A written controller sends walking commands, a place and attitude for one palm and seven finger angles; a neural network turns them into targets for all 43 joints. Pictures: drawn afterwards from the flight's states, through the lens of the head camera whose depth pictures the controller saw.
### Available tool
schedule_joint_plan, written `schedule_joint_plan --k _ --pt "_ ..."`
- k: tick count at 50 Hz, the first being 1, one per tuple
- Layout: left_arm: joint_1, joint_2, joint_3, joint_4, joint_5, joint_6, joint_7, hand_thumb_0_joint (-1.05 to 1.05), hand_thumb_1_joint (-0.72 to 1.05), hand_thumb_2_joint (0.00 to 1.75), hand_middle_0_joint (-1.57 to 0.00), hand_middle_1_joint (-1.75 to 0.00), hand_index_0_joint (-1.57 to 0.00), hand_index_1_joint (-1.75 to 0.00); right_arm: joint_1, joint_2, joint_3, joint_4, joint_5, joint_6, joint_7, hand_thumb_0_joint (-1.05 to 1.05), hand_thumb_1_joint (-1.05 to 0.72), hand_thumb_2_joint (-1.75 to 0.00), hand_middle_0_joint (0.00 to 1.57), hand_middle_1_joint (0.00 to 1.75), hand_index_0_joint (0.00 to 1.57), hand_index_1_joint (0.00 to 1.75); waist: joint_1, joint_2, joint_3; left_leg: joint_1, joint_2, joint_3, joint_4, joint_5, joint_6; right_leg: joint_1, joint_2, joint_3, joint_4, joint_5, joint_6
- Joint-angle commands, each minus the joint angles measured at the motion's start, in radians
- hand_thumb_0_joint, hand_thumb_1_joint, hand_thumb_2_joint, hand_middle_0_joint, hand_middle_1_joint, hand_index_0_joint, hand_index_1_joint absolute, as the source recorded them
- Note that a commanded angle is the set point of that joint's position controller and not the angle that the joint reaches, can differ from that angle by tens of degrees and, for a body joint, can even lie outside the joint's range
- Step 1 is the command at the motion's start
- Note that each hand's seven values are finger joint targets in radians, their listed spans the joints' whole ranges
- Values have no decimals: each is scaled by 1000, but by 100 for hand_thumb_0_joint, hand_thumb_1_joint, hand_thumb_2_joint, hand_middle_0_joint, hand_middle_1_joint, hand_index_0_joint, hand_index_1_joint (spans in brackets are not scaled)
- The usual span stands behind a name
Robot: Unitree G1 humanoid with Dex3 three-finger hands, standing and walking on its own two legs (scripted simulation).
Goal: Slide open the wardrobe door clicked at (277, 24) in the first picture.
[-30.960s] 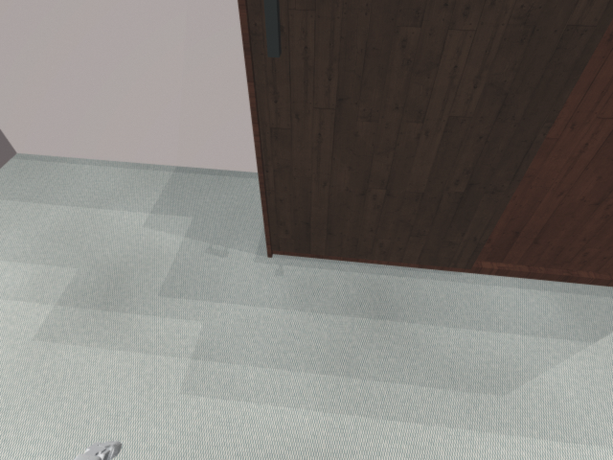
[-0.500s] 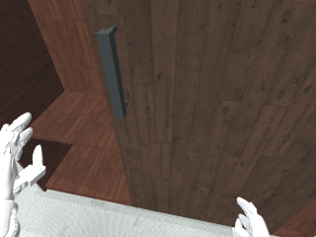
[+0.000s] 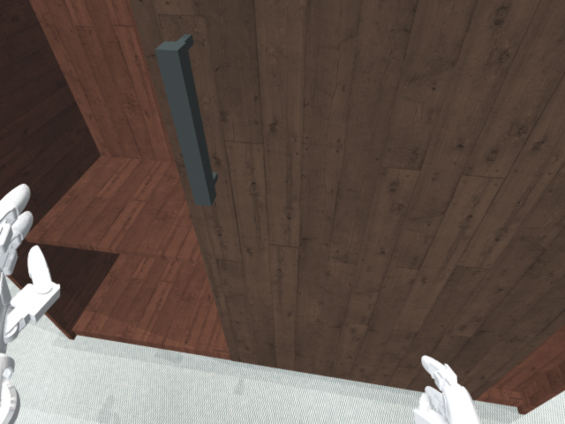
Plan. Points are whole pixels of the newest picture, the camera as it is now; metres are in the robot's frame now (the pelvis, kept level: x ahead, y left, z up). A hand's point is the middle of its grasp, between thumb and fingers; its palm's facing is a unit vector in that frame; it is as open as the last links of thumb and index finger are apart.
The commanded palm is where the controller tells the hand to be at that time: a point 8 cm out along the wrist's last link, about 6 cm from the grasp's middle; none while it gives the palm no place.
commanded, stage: step back with the hand held close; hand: left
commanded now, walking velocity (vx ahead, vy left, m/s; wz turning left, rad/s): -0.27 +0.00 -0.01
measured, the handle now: (197, 128) +0.45 +0.18 +0.22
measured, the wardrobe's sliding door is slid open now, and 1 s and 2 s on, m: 0.63 0.63 0.63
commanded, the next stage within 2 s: stop stepping back and stand still in 1.08 s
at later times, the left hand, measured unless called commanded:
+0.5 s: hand (2, 354) +0.13 +0.29 +0.16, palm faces +0.46 -0.76 -0.46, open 7.4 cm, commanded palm +0.07 +0.32 +0.17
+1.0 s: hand out of the picture +0.06 +0.29 +0.17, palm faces +0.46 -0.78 -0.43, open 7.4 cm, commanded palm +0.01 +0.32 +0.17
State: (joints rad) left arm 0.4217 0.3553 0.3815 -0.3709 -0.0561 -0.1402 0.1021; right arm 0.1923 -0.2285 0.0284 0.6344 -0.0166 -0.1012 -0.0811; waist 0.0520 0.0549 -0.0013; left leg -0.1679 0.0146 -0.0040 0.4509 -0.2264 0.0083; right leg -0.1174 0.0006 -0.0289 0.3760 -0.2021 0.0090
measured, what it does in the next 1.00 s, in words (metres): walks backwards: right foot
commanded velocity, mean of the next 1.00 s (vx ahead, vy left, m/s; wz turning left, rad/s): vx -0.32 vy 0.00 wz -0.02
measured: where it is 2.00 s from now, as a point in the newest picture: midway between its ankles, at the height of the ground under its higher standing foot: outside the picture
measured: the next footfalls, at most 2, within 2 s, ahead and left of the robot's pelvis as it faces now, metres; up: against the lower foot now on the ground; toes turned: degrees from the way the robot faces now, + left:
right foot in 0.98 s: -0.17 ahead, -0.10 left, +0.00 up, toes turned -1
left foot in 1.14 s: -0.07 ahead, +0.11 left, +0.00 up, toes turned -2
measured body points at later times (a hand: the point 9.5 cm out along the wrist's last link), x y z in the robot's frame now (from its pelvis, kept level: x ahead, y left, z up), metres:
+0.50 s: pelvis -0.07 +0.02 -0.02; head -0.06 +0.03 +0.43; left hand +0.10 +0.33 +0.18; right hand +0.10 -0.22 -0.09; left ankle +0.01 +0.11 -0.74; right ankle +0.00 -0.12 -0.74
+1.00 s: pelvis -0.14 +0.02 -0.02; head -0.13 +0.05 +0.43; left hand +0.03 +0.33 +0.20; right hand +0.03 -0.19 -0.09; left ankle +0.01 +0.12 -0.74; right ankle -0.21 -0.10 -0.75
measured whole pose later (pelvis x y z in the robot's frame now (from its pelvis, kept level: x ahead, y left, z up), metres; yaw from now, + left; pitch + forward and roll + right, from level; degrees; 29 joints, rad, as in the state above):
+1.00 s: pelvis -0.14 +0.02 -0.02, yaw -2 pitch +3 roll -3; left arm 0.51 0.43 0.46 -0.54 -0.04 -0.28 0.15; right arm 0.21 -0.16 0.01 0.62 -0.03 -0.16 -0.04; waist 0.05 -0.01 -0.03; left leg -0.54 0.03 0.03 0.50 -0.08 0.00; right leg -0.17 0.04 -0.01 0.47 -0.37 -0.04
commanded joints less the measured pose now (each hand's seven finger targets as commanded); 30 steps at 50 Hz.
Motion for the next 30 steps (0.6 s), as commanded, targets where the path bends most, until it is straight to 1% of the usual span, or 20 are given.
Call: schedule_joint_plan --k 1,2,4,6,7,9,12,14,16,17,18,19,20,21,22,24,26,27,28,30 --pt "3 171 90 -222 7 -85 15 0 90 90 -20 -30 -20 -30 -110 -120 -60 -192 4 -25 -6 0 -90 -90 20 30 20 30 -22 -4 -109 19 24 -7 -22 238 29 -84 -76 63 -40 213 -11" --pt "26 195 116 -234 7 -90 18 0 90 90 -20 -30 -20 -30 -112 -122 -62 -197 3 -22 -10 0 -90 -90 20 30 20 30 -18 -1 -139 29 31 -9 -24 293 28 -68 -71 47 -17 250 -7" --pt "49 203 127 -263 5 -92 23 0 90 90 -20 -30 -20 -30 -105 -120 -69 -216 8 -9 -11 0 -90 -90 20 30 20 30 -21 -24 -176 21 42 -11 -20 348 29 -52 -63 44 19 299 1" --pt "57 222 148 -278 3 -96 30 0 90 90 -20 -30 -20 -30 -100 -120 -74 -226 11 1 -14 0 -90 -90 20 30 20 30 -24 -40 -178 -3 46 -15 -20 358 27 -50 -59 46 39 321 4" --pt "62 243 169 -287 4 -99 32 0 90 90 -20 -30 -20 -30 -104 -122 -76 -228 12 2 -16 0 -90 -90 20 30 20 30 -22 -34 -184 -8 46 -19 -20 356 27 -47 -57 46 44 322 3" --pt "74 232 164 -296 4 -104 36 0 90 90 -20 -30 -20 -30 -98 -122 -77 -240 14 6 -17 0 -90 -90 20 30 20 30 -23 -8 -174 -51 58 -33 -41 321 31 -38 -48 42 69 277 5" --pt "75 242 180 -300 8 -114 43 0 90 90 -20 -30 -20 -30 -99 -128 -80 -244 15 0 -19 0 -90 -90 20 30 20 30 -22 14 -150 -136 69 -52 -70 183 44 -27 -35 50 85 194 8" --pt "68 225 167 -291 13 -121 45 0 90 90 -20 -30 -20 -30 -91 -130 -78 -245 17 -6 -18 0 -90 -90 20 30 20 30 -27 10 -115 -227 77 -69 -92 31 53 -14 -34 60 96 125 6" --pt "53 210 157 -283 21 -129 47 0 90 90 -20 -30 -20 -30 -80 -135 -80 -245 19 -16 -15 0 -90 -90 20 30 20 30 -33 9 -80 -313 77 -83 -108 -161 62 -15 -35 76 92 36 3" --pt "46 225 172 -293 27 -136 49 0 90 90 -20 -30 -20 -30 -85 -139 -82 -245 18 -24 -17 0 -90 -90 20 30 20 30 -32 17 -75 -347 79 -95 -119 -225 70 -3 -32 80 93 8 2" --pt "39 207 155 -288 30 -141 50 0 90 90 -20 -30 -20 -30 -77 -136 -79 -244 21 -30 -16 0 -90 -90 20 30 20 30 -36 17 -58 -370 80 -101 -120 -279 71 -18 -34 84 94 -33 0" --pt "30 206 157 -288 36 -148 52 0 90 90 -20 -30 -20 -30 -72 -141 -80 -242 19 -36 -15 0 -90 -90 20 30 20 30 -37 29 -47 -409 90 -117 -135 -344 77 -16 -28 82 107 -81 2" --pt "22 205 158 -298 43 -156 54 0 90 90 -20 -30 -20 -30 -69 -143 -81 -242 18 -44 -15 0 -90 -90 20 30 20 30 -36 57 -50 -446 99 -131 -149 -389 85 5 -18 75 133 -92 4" --pt "19 206 164 -293 47 -161 56 0 90 90 -20 -30 -20 -30 -66 -144 -82 -240 16 -51 -15 0 -90 -90 20 30 20 30 -35 64 -44 -480 109 -144 -159 -420 91 18 -12 76 157 -99 4" --pt "9 225 181 -306 52 -166 58 0 90 90 -20 -30 -20 -30 -69 -149 -84 -239 15 -58 -16 0 -90 -90 20 30 20 30 -32 76 -54 -500 115 -159 -167 -438 96 39 -3 73 179 -90 5" --pt "11 212 177 -311 56 -176 57 0 90 90 -20 -30 -20 -30 -56 -141 -84 -236 15 -71 -14 0 -90 -90 20 30 20 30 -33 66 -71 -508 111 -156 -143 -432 98 46 -1 85 199 -54 1" --pt "4 217 183 -310 57 -184 56 0 90 90 -20 -30 -20 -30 -50 -137 -86 -233 12 -78 -11 0 -90 -90 20 30 20 30 -37 28 -52 -520 90 -136 -89 -462 94 0 -16 134 162 -124 -10" --pt "4 241 204 -319 56 -187 57 0 90 90 -20 -30 -20 -30 -42 -140 -90 -227 8 -81 -12 0 -90 -90 20 30 20 30 -37 -11 -59 -481 68 -120 -46 -430 83 -42 -35 158 117 -152 -22" --pt "-2 217 177 -316 49 -186 56 0 90 90 -20 -30 -20 -30 -37 -125 -84 -220 7 -83 -8 0 -90 -90 20 30 20 30 -43 -51 -46 -419 42 -94 17 -374 67 -128 -69 195 64 -181 -40" --pt "-26 224 162 -314 40 -187 63 0 90 90 -20 -30 -20 -30 -22 -117 -80 -191 5 -84 -4 0 -90 -90 20 30 20 30 -51 -118 -39 -241 -5 -43 172 -277 30 -341 -141 248 -49 -294 -73"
